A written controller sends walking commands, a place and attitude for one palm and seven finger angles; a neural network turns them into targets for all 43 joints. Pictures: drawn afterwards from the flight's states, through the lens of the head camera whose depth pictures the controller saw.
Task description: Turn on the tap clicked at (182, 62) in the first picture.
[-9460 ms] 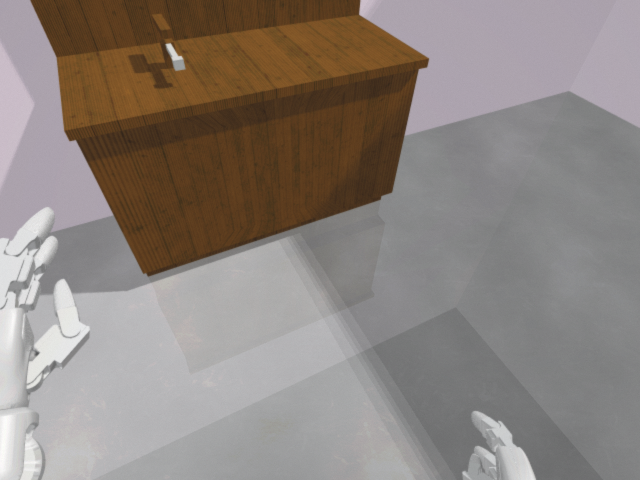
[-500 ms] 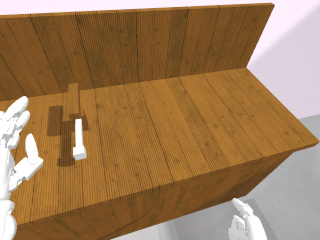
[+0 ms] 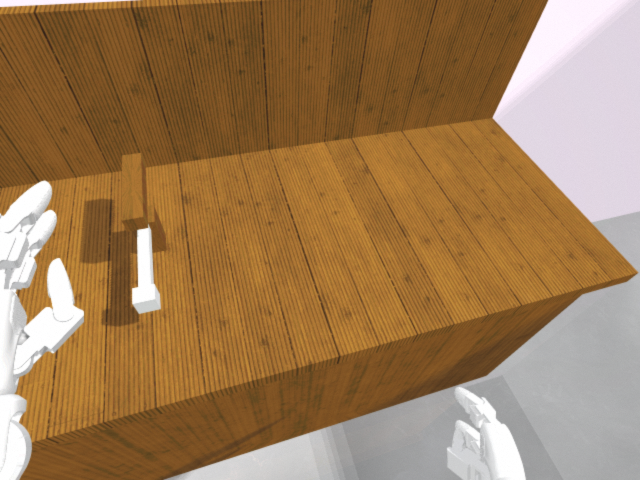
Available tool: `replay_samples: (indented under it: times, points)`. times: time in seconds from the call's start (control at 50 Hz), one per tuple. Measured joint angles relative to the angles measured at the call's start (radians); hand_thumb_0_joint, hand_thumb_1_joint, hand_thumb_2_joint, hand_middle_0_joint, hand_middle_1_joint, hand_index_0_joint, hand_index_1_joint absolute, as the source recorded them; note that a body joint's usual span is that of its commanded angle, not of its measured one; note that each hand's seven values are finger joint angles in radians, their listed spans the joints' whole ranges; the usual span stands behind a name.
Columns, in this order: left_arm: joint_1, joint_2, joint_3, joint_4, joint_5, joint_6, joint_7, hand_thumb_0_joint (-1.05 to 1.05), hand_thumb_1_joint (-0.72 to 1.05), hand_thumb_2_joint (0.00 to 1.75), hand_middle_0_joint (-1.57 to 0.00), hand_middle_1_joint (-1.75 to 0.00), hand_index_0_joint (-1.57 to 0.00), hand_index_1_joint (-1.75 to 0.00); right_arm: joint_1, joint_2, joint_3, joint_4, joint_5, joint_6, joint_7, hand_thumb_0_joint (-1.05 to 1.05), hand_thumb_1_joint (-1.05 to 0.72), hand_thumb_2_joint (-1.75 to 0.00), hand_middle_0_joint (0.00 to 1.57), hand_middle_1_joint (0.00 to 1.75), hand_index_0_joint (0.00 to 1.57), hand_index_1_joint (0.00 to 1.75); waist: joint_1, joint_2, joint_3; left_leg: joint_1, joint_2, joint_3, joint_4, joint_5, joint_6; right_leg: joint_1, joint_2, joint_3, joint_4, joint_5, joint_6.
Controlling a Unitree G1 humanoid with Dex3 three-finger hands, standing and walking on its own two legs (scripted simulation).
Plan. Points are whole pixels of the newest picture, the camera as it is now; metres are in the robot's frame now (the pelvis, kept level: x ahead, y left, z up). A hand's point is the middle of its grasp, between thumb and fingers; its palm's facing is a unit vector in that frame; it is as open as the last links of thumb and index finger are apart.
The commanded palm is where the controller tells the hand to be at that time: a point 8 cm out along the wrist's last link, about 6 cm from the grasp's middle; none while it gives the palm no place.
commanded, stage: shuffle to correct the standing spot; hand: left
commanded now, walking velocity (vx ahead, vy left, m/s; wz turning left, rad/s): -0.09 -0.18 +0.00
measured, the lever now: (146, 298) +0.32 +0.26 +0.00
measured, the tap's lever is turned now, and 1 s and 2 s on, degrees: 0 0 0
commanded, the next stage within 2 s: come to a stop and stand still in 1.52 s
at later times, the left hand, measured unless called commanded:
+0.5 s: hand (141, 347) +0.20 +0.17 +0.16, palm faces +0.31 -0.84 -0.44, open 7.4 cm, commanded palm +0.14 +0.22 +0.17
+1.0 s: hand (97, 388) +0.16 +0.20 +0.16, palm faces +0.34 -0.86 -0.38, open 7.4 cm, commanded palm +0.11 +0.24 +0.17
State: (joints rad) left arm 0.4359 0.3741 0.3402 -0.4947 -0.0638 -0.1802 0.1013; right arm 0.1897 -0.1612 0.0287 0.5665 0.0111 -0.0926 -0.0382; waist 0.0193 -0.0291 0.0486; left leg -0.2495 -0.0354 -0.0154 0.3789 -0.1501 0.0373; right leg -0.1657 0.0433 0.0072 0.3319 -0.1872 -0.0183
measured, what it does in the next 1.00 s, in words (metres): shifts its weight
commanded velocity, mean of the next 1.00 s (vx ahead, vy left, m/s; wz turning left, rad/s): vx -0.21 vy -0.18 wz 0.00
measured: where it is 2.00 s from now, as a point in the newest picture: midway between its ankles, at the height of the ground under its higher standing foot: outside the picture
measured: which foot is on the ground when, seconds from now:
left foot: down 0.00-1.00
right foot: down 0.00-1.00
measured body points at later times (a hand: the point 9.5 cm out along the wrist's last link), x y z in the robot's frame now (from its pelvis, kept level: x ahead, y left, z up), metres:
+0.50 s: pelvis -0.02 -0.06 -0.01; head +0.02 -0.05 +0.44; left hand +0.17 +0.22 +0.19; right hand +0.15 -0.30 -0.09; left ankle +0.03 +0.08 -0.75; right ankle -0.01 -0.11 -0.75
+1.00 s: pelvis -0.05 -0.04 -0.02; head -0.03 -0.02 +0.43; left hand +0.14 +0.24 +0.18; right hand +0.10 -0.26 -0.10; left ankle -0.01 +0.08 -0.73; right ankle -0.01 -0.11 -0.75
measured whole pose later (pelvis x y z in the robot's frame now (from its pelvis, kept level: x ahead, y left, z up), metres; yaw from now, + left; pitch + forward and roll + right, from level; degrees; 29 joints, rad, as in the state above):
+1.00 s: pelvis -0.05 -0.04 -0.02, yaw -1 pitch +1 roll -2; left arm 0.50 0.39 0.37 -0.60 -0.08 -0.16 0.10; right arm 0.25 -0.18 0.01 0.58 0.01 -0.10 -0.04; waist 0.01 -0.01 0.03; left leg -0.44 0.05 0.00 0.75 -0.38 0.00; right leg -0.34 0.09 -0.07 0.54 -0.22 -0.09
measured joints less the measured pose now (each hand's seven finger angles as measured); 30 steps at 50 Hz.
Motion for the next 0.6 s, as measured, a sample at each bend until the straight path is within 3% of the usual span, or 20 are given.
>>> replay_samples:
  times: [0.34,0.5,0.6]
  points:
    - [0.055,0.017,0.027,-0.050,-0.029,0.003,-0.015,0.01,0.89,0.90,-0.21,-0.30,-0.21,-0.31,-0.006,-0.049,-0.040,-0.020,0.004,0.010,-0.016,0.01,-0.91,-0.90,0.20,0.30,0.20,0.30,-0.006,0.051,-0.010,-0.083,0.083,-0.027,0.113,-0.048,-0.067,-0.059,0.086,-0.022,0.052,-0.009,-0.070]
    - [0.059,0.030,0.044,-0.063,-0.013,-0.055,-0.012,0.01,0.89,0.90,-0.22,-0.30,-0.21,-0.31,-0.007,-0.059,-0.061,-0.009,-0.006,0.011,-0.021,0.01,-0.91,-0.90,0.20,0.30,0.20,0.30,-0.022,0.043,0.007,-0.135,0.099,-0.016,0.158,-0.050,-0.036,-0.111,0.094,-0.047,0.095,-0.008,-0.083]
    - [0.079,0.045,0.070,-0.072,-0.001,-0.094,-0.010,0.01,0.88,0.90,-0.22,-0.30,-0.21,-0.31,0.005,-0.052,-0.057,0.008,-0.017,0.007,-0.024,0.01,-0.91,-0.90,0.20,0.30,0.20,0.30,-0.016,0.022,0.017,-0.138,0.097,-0.008,0.133,-0.018,-0.048,-0.127,0.088,-0.044,0.098,0.007,-0.060]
